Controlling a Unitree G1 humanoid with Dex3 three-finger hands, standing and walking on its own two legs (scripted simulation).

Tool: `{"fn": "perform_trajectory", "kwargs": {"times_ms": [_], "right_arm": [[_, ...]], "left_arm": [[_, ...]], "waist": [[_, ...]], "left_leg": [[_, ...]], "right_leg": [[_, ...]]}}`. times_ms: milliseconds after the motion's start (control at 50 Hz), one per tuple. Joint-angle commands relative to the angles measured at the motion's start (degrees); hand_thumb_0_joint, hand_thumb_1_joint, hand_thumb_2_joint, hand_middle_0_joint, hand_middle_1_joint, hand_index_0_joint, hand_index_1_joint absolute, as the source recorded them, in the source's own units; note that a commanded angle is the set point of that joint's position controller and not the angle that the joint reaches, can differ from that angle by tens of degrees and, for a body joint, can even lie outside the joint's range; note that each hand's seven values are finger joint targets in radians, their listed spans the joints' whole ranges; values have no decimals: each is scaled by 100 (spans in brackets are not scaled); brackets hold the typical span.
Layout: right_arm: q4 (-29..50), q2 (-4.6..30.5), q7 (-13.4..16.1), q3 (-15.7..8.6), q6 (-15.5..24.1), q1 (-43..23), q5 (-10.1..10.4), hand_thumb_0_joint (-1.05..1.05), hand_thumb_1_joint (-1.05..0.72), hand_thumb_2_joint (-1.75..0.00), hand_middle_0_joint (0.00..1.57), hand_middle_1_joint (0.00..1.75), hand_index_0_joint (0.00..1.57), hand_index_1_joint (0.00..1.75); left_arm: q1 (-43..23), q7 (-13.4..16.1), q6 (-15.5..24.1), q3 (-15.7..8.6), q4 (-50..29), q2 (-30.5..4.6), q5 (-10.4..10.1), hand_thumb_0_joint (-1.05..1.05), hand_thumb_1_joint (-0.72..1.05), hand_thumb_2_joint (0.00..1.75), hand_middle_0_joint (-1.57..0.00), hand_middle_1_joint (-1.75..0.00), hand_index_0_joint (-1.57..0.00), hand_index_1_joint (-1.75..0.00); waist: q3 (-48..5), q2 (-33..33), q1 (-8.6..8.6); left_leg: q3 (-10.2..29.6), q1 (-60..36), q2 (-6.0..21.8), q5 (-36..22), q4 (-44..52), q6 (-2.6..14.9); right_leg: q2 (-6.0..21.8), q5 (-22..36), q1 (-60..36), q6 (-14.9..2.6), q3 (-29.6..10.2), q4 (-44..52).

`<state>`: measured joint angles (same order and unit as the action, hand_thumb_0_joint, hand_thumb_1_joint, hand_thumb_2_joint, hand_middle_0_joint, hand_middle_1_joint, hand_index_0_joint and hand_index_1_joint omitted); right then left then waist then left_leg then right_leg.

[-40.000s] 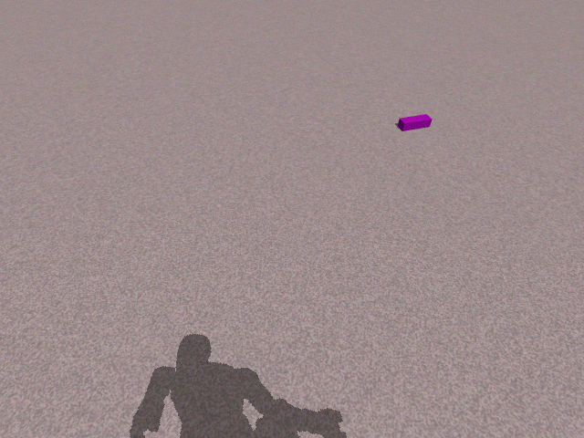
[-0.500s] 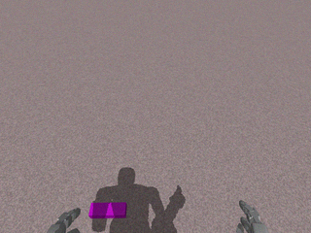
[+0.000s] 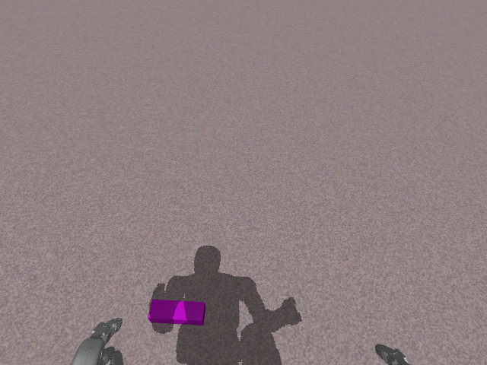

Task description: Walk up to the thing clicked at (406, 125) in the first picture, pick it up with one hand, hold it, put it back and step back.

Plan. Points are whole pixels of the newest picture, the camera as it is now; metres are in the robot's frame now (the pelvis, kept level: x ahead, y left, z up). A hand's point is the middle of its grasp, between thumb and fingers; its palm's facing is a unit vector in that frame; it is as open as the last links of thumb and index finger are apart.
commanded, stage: stand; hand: left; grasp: from above
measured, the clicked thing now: (177, 312) +0.44 +0.26 -0.70
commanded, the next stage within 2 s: none
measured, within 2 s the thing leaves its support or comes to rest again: neither
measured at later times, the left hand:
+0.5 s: hand out of the picture +0.04 +0.25 -0.13, palm faces +0.04 -0.95 -0.32, open 7.4 cm
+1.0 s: hand out of the picture +0.03 +0.24 -0.12, palm faces +0.03 -0.94 -0.34, open 7.4 cm
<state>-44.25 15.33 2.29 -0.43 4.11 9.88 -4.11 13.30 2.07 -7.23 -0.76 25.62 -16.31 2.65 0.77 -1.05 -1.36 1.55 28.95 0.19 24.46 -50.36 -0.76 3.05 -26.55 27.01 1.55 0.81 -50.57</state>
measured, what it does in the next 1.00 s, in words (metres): stands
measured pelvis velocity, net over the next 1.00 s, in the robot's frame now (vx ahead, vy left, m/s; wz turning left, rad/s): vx -0.01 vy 0.00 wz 0.01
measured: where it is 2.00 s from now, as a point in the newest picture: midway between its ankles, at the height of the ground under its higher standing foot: outside the picture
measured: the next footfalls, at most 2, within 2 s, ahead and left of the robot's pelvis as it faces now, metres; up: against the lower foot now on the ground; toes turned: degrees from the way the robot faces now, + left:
none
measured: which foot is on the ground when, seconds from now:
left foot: down 0.00-1.00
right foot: down 0.00-1.00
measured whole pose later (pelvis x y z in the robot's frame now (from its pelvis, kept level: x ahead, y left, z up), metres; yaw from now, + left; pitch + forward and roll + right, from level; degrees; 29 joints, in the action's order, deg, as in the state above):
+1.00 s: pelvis -0.01 +0.00 +0.05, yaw +1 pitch -5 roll +0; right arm -64.5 17.3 0.7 -2.1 -0.3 8.8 -1.2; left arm 9.6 1.5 0.0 -1.6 65.1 -17.4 1.4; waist 4.2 0.6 -0.6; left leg 2.2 7.7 0.7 10.2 -22.5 -1.0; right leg 2.4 -11.7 5.1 1.8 2.3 -21.4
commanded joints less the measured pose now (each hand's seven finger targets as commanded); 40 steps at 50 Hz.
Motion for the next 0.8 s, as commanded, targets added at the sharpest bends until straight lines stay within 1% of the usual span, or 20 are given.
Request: {"fn": "perform_trajectory", "kwargs": {"times_ms": [0,20,60,120,140,180,260,300,320,340,400,460,480,520,560,640,680,700,720,780], "right_arm": [[338,915,-115,-459,34,-184,151,0,-90,-90,20,30,20,30],[230,911,-122,-461,7,-194,134,0,-90,-90,20,30,20,30],[53,936,-126,-479,-36,-134,131,0,-90,-90,20,30,20,30],[-152,950,-104,-485,-109,-207,117,0,-90,-90,20,30,20,30],[-240,966,-91,-474,-123,-154,124,0,-90,-90,20,30,20,30],[-384,982,-76,-480,-179,-187,136,0,-90,-90,20,30,20,30],[-675,1112,-48,-467,-217,-214,157,0,-90,-90,20,30,20,30],[-809,1151,-36,-448,-215,-199,171,0,-90,-90,20,30,20,30],[-856,1125,-32,-451,-213,-244,192,0,-90,-90,20,30,20,30],[-922,1125,-24,-443,-231,-207,207,0,-90,-90,20,30,20,30],[-1103,1143,-20,-432,-246,-151,233,0,-90,-90,20,30,20,30],[-1234,1174,-28,-426,-271,-271,243,0,-90,-90,20,30,20,30],[-1249,1183,-30,-433,-268,-310,245,0,-90,-90,20,30,20,30],[-1324,1151,-37,-422,-278,-336,246,0,-90,-90,20,30,20,30],[-1403,1138,-48,-408,-276,-261,261,0,-90,-90,20,30,20,30],[-1483,1179,-69,-397,-301,-357,260,0,-90,-90,20,30,20,30],[-1505,1173,-85,-392,-320,-376,259,0,-90,-90,20,30,20,30],[-1516,1189,-92,-391,-320,-355,266,0,-90,-90,20,30,20,30],[-1550,1181,-90,-379,-323,-290,270,0,-90,-90,20,30,20,30],[-1568,1210,-98,-368,-322,-387,276,0,-90,-90,20,30,20,30]], "left_arm": [[-136,67,549,-476,296,-891,5,0,90,90,-20,-30,-20,-30],[-220,71,585,-468,493,-895,13,0,90,90,-20,-30,-20,-30],[-238,83,680,-483,843,-918,9,0,90,90,-20,-30,-20,-30],[-295,88,733,-471,1301,-902,-2,0,90,90,-20,-30,-20,-30],[-332,86,757,-474,1448,-939,-2,0,90,90,-20,-30,-20,-30],[-319,85,761,-463,1726,-962,-9,0,90,90,-20,-30,-20,-30],[-197,59,754,-423,2237,-891,-58,0,90,90,-20,-30,-20,-30],[-194,57,761,-410,2457,-904,-74,0,90,90,-20,-30,-20,-30],[-213,56,778,-413,2553,-950,-62,0,90,90,-20,-30,-20,-30],[-219,60,780,-403,2645,-957,-71,0,90,90,-20,-30,-20,-30],[-331,50,782,-385,2866,-997,-85,0,90,90,-20,-30,-20,-30],[-309,33,768,-349,3057,-988,-73,0,90,90,-20,-30,-20,-30],[-309,41,781,-346,3113,-987,-61,0,90,90,-20,-30,-20,-30],[-329,35,779,-335,3234,-1014,-62,0,90,90,-20,-30,-20,-30],[-323,30,804,-318,3310,-1009,-69,0,90,90,-20,-30,-20,-30],[-366,19,808,-298,3418,-1045,-68,0,90,90,-20,-30,-20,-30],[-406,22,809,-311,3466,-1103,-72,0,90,90,-20,-30,-20,-30],[-391,20,824,-304,3475,-1106,-79,0,90,90,-20,-30,-20,-30],[-454,12,824,-315,3479,-1145,-89,0,90,90,-20,-30,-20,-30],[-410,11,828,-303,3557,-1125,-87,0,90,90,-20,-30,-20,-30]], "waist": [[-907,-126,-38],[-885,-134,-9],[-939,-7,17],[-545,117,4],[-472,94,25],[-242,7,35],[-88,440,-9],[-68,482,-9],[-174,303,-12],[-115,344,19],[-42,289,69],[163,373,42],[94,358,29],[158,232,33],[149,231,56],[283,254,54],[328,154,66],[261,110,58],[259,148,108],[292,186,63]], "left_leg": [[201,-888,99,-1709,936,392],[189,-1018,106,-1699,1016,387],[232,-1177,144,-1987,1109,397],[353,-1275,220,-1813,1442,430],[401,-1266,258,-1923,1575,420],[441,-1272,252,-1607,1794,396],[691,-1375,429,-1250,2413,396],[756,-1437,486,-1410,2628,376],[697,-1539,465,-1797,2534,343],[667,-1644,463,-1786,2591,332],[635,-1744,476,-1682,2814,289],[719,-1638,487,-1074,3153,247],[695,-1762,507,-1319,3106,266],[667,-1784,490,-1297,3165,230],[624,-1837,481,-1513,3158,224],[650,-1834,490,-1114,3315,204],[632,-1781,475,-1060,3341,197],[578,-1855,457,-1285,3262,213],[570,-1830,462,-1161,3332,202],[594,-1885,491,-1198,3323,214]], "right_leg": [[310,1587,-799,-378,-504,1272],[324,1560,-784,-375,-519,1332],[336,1959,-1041,-343,-470,1411],[275,1676,-956,-291,-364,1662],[272,1771,-1081,-291,-340,1689],[281,1507,-1067,-300,-361,2007],[203,1364,-1394,-259,-228,2223],[207,1515,-1609,-234,-208,2322],[274,1757,-1774,-245,-219,2431],[265,1736,-1723,-225,-224,2514],[306,1607,-1885,-211,-250,2744],[264,1338,-1879,-189,-189,2900],[292,1497,-1952,-184,-187,2925],[313,1435,-1936,-180,-206,3021],[343,1546,-2021,-164,-231,3108],[314,1322,-1887,-136,-205,3232],[325,1204,-1910,-137,-227,3300],[379,1330,-1987,-146,-278,3356],[364,1287,-1966,-143,-283,3347],[382,1312,-1973,-143,-282,3379]]}}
